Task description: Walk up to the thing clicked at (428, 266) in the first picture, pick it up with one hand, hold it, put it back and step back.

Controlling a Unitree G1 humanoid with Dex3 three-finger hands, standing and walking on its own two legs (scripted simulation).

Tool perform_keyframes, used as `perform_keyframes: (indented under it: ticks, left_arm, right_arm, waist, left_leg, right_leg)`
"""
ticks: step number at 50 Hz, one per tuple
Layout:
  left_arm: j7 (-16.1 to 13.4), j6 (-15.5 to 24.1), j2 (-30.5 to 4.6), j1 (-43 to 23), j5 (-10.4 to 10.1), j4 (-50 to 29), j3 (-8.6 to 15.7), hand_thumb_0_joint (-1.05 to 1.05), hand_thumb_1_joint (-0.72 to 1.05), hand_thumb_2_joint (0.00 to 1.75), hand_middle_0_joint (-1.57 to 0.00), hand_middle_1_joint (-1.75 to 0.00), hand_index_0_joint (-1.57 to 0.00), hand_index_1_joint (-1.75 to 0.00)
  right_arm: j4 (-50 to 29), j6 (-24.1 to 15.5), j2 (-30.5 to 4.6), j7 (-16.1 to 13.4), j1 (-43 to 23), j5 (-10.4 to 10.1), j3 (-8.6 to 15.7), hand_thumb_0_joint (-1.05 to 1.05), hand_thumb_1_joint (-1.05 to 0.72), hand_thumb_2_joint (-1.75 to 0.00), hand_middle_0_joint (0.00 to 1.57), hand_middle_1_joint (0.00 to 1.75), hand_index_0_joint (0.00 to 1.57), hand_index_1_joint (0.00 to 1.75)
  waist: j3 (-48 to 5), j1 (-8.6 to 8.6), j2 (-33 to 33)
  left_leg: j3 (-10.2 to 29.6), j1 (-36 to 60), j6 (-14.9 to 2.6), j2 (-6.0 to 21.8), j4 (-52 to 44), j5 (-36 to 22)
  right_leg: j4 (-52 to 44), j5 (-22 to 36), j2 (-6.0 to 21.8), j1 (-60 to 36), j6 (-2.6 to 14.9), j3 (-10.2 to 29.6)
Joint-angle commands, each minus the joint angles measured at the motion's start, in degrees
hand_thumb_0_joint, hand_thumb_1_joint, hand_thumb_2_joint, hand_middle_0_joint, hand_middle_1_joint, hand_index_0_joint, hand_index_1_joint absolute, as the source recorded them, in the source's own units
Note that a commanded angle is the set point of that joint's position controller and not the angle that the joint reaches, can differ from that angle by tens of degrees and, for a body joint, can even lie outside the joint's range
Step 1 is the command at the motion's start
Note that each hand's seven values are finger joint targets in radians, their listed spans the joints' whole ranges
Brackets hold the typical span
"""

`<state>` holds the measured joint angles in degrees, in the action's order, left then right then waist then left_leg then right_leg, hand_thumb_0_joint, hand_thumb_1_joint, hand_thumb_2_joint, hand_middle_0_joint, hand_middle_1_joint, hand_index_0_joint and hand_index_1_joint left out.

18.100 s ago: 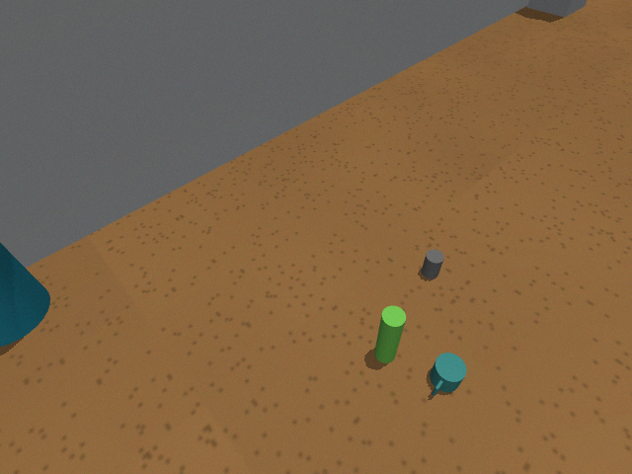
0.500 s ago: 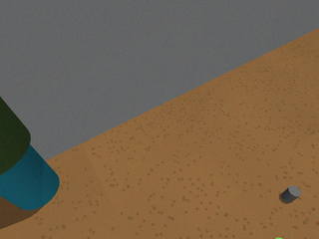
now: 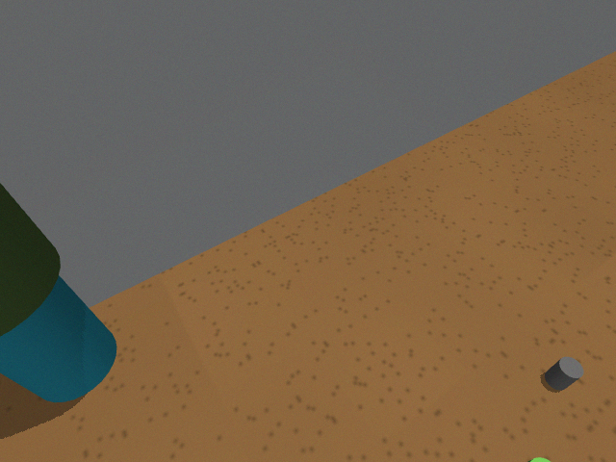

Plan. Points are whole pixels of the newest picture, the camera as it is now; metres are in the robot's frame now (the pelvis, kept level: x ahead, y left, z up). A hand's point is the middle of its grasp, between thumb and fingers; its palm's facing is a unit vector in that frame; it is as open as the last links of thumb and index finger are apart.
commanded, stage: stand
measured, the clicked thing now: (563, 373) +0.51 -0.75 -0.73
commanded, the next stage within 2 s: walk up in 0.18 s
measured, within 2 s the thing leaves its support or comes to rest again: neither
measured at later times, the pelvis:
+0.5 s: pelvis +0.06 -0.04 -0.02, yaw -2 degrees
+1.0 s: pelvis +0.24 -0.02 -0.02, yaw -1 degrees
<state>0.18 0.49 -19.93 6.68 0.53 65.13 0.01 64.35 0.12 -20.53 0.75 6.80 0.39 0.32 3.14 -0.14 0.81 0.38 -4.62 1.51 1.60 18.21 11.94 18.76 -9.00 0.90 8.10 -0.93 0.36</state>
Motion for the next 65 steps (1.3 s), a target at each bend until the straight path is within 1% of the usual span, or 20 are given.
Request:
perform_keyframes:
  ticks: [1,8,9,12,16,18,21,23,24,32,39,43,44,45,46,51,58,62,64,65]
  left_arm:
    - [-0.7,1.3,-12.6,-2.1,-0.1,-3.4,2.4,0.00,0.90,0.90,-0.20,-0.30,-0.20,-0.30]
    - [-0.7,1.3,-12.4,-1.9,0.0,-3.5,2.4,0.00,0.90,0.90,-0.20,-0.30,-0.20,-0.30]
    - [0.7,1.6,-15.9,1.3,0.7,-6.6,5.2,0.00,0.90,0.90,-0.20,-0.30,-0.20,-0.30]
    - [2.0,1.2,-14.6,-2.5,1.7,-8.3,5.8,0.00,0.90,0.90,-0.20,-0.30,-0.20,-0.30]
    - [2.5,2.3,-12.5,-5.8,1.4,-12.5,5.5,0.00,0.90,0.90,-0.20,-0.30,-0.20,-0.30]
    - [3.1,2.7,-12.6,-2.8,1.2,-12.6,5.7,0.00,0.90,0.90,-0.20,-0.30,-0.20,-0.30]
    - [2.3,3.8,-13.7,15.1,1.0,-6.9,7.6,0.00,0.90,0.90,-0.20,-0.30,-0.20,-0.30]
    - [0.9,4.3,-23.8,19.7,2.0,-7.7,10.2,0.00,0.90,0.90,-0.20,-0.30,-0.20,-0.30]
    - [1.0,4.1,-23.9,13.0,1.7,-10.5,10.1,0.00,0.90,0.90,-0.20,-0.30,-0.20,-0.30]
    - [0.3,5.2,-15.5,9.9,-0.1,-16.1,7.3,0.00,0.90,0.90,-0.20,-0.30,-0.20,-0.30]
    - [0.3,4.5,-16.4,11.8,0.2,-18.6,7.4,0.00,0.90,0.90,-0.20,-0.30,-0.20,-0.30]
    - [0.1,4.5,-15.9,12.3,-0.3,-20.0,6.5,0.00,0.90,0.90,-0.20,-0.30,-0.20,-0.30]
    - [0.0,4.3,-13.5,14.7,-0.8,-20.6,5.9,0.00,0.90,0.90,-0.20,-0.30,-0.20,-0.30]
    - [-0.1,4.1,-9.5,18.1,-1.6,-20.9,5.1,0.00,0.90,0.90,-0.20,-0.30,-0.20,-0.30]
    - [-0.7,3.5,-15.0,18.6,-1.4,-20.1,6.3,0.00,0.90,0.90,-0.20,-0.30,-0.20,-0.30]
    - [1.0,3.3,-14.6,18.6,-1.1,-18.0,5.9,0.00,0.90,0.90,-0.20,-0.30,-0.20,-0.30]
    - [1.4,4.4,-13.6,15.2,-0.1,-19.8,6.2,0.00,0.90,0.90,-0.20,-0.30,-0.20,-0.30]
    - [-0.8,5.2,-12.1,20.9,0.3,-16.6,6.5,0.00,0.90,0.90,-0.20,-0.30,-0.20,-0.30]
    - [-1.9,5.5,-16.1,21.7,0.9,-17.0,7.5,0.00,0.90,0.90,-0.20,-0.30,-0.20,-0.30]
    - [-2.3,5.8,-20.0,20.0,1.5,-18.2,8.0,0.00,0.90,0.90,-0.20,-0.30,-0.20,-0.30]
  right_arm:
    - [-3.4,-1.4,-12.2,-1.0,-1.9,0.2,2.3,0.00,-0.90,-0.90,0.20,0.30,0.20,0.30]
    - [-3.6,-1.6,-12.0,-1.1,-1.6,0.1,2.1,0.00,-0.90,-0.90,0.20,0.30,0.20,0.30]
    - [-6.7,-2.3,-15.3,-0.1,1.6,1.1,4.7,0.00,-0.90,-0.90,0.20,0.30,0.20,0.30]
    - [-6.6,-2.3,-16.5,0.5,4.5,1.8,5.9,0.00,-0.90,-0.90,0.20,0.30,0.20,0.30]
    - [-8.6,-3.6,-18.8,0.3,6.8,2.0,7.8,0.00,-0.90,-0.90,0.20,0.30,0.20,0.30]
    - [-10.6,-3.5,-17.6,0.7,5.5,2.1,7.7,0.00,-0.90,-0.90,0.20,0.30,0.20,0.30]
    - [-14.2,-2.5,-13.5,1.5,-2.4,1.4,6.6,0.00,-0.90,-0.90,0.20,0.30,0.20,0.30]
    - [-17.1,-2.2,-8.9,1.2,0.6,0.3,4.8,0.00,-0.90,-0.90,0.20,0.30,0.20,0.30]
    - [-15.1,-1.6,-13.1,0.6,4.1,0.6,5.8,0.00,-0.90,-0.90,0.20,0.30,0.20,0.30]
    - [-14.7,-1.4,-11.9,2.3,8.7,0.2,5.7,0.00,-0.90,-0.90,0.20,0.30,0.20,0.30]
    - [-19.6,-2.3,-11.3,3.2,1.4,1.0,6.3,0.00,-0.90,-0.90,0.20,0.30,0.20,0.30]
    - [-18.2,-3.2,-13.4,2.6,12.1,1.8,8.1,0.00,-0.90,-0.90,0.20,0.30,0.20,0.30]
    - [-17.5,-3.5,-16.3,2.1,18.9,2.6,9.2,0.00,-0.90,-0.90,0.20,0.30,0.20,0.30]
    - [-18.4,-3.7,-20.2,1.6,21.7,3.3,10.2,0.00,-0.90,-0.90,0.20,0.30,0.20,0.30]
    - [-19.5,-3.7,-20.7,1.5,19.7,0.7,10.3,0.00,-0.90,-0.90,0.20,0.30,0.20,0.30]
    - [-22.4,-4.3,-14.4,0.9,9.5,-0.4,7.4,0.00,-0.90,-0.90,0.20,0.30,0.20,0.30]
    - [-25.1,-3.8,-16.1,2.3,11.0,1.2,8.0,0.00,-0.90,-0.90,0.20,0.30,0.20,0.30]
    - [-26.6,-1.8,-13.0,2.0,6.5,0.8,6.4,0.00,-0.90,-0.90,0.20,0.30,0.20,0.30]
    - [-26.4,-1.3,-9.0,1.5,8.5,-0.1,4.7,0.00,-0.90,-0.90,0.20,0.30,0.20,0.30]
    - [-26.3,-0.7,-6.3,1.3,11.1,-0.2,3.8,0.00,-0.90,-0.90,0.20,0.30,0.20,0.30]
  waist:
    - [-4.5,0.02,-0.9]
    - [-4.9,0.14,-0.4]
    - [-9.6,0.27,-1.5]
    - [1.6,-1.96,1.7]
    - [8.0,-3.64,5.6]
    - [3.7,-2.19,7.8]
    - [-4.1,7.54,3.0]
    - [-3.5,7.73,-15.6]
    - [-1.0,5.31,-8.3]
    - [3.5,1.01,-6.5]
    - [3.1,3.37,-7.7]
    - [-2.9,-2.98,-0.3]
    - [-7.6,-5.76,7.0]
    - [-11.0,-5.28,17.3]
    - [-12.4,-5.24,10.7]
    - [2.2,0.06,5.3]
    - [1.6,-2.12,10.3]
    - [-1.6,2.79,4.4]
    - [-5.6,4.13,-5.4]
    - [-4.8,2.92,-14.4]
  left_leg:
    - [3.8,-1.2,-2.31,6.1,-2.7,-6.8]
    - [3.8,-1.3,-2.31,6.3,-2.8,-8.6]
    - [2.7,0.5,-5.73,3.4,1.0,17.4]
    - [10.2,-1.5,-8.91,7.7,-3.2,32.8]
    - [20.0,7.1,-16.29,19.7,-9.0,10.6]
    - [14.2,5.2,-14.52,16.2,-7.2,11.0]
    - [-1.3,-7.4,-7.38,5.7,15.5,1.2]
    - [0.4,-31.2,-3.46,-6.6,39.0,21.0]
    - [5.7,-29.3,-3.72,-2.1,42.1,19.8]
    - [5.6,-26.6,-1.84,-0.5,33.4,4.1]
    - [-2.3,-19.2,-3.09,1.3,16.4,-5.1]
    - [-3.8,0.3,-6.86,-1.1,11.1,-4.5]
    - [3.7,9.8,-10.30,3.4,8.0,1.5]
    - [28.2,17.2,-15.72,17.7,4.8,3.8]
    - [40.7,15.6,-21.35,23.2,-2.0,10.6]
    - [11.0,-9.8,-13.00,13.4,-4.9,2.4]
    - [5.4,-9.3,-15.88,11.7,-3.3,4.5]
    - [2.4,-16.7,-11.73,9.2,11.1,-5.6]
    - [-3.5,-18.3,-6.69,2.4,24.7,2.4]
    - [-2.8,-24.7,-3.42,-2.9,33.4,19.2]
  right_leg:
    - [-2.2,8.3,6.4,-2.5,1.91,5.0]
    - [-1.7,9.9,6.5,-3.4,1.92,4.9]
    - [1.5,-18.0,2.4,-3.7,3.87,4.1]
    - [7.8,-27.5,1.2,15.0,4.04,3.7]
    - [20.7,-17.1,2.5,27.9,2.09,2.0]
    - [16.6,-16.7,3.4,20.2,2.20,1.7]
    - [1.1,-0.5,-0.5,-10.7,1.51,-1.7]
    - [-10.6,-17.2,17.9,-19.2,7.24,33.6]
    - [-9.9,-21.8,21.7,-13.6,11.41,35.0]
    - [-4.5,19.0,10.9,-8.3,10.27,6.0]
    - [-1.3,19.4,10.8,-6.3,9.05,2.1]
    - [18.6,20.9,7.8,1.9,8.11,-0.8]
    - [33.1,15.4,3.4,8.5,6.02,-3.0]
    - [48.1,-14.6,-6.1,21.3,3.33,-2.4]
    - [54.5,-25.4,-5.7,23.4,4.51,3.6]
    - [45.8,-12.7,1.1,16.6,3.76,5.7]
    - [21.0,-9.7,2.6,13.9,-0.01,-2.4]
    - [11.7,4.9,-0.7,-0.8,0.64,-3.9]
    - [4.6,4.3,4.2,-5.8,3.65,3.4]
    - [-0.5,3.1,17.9,-4.6,8.82,24.1]
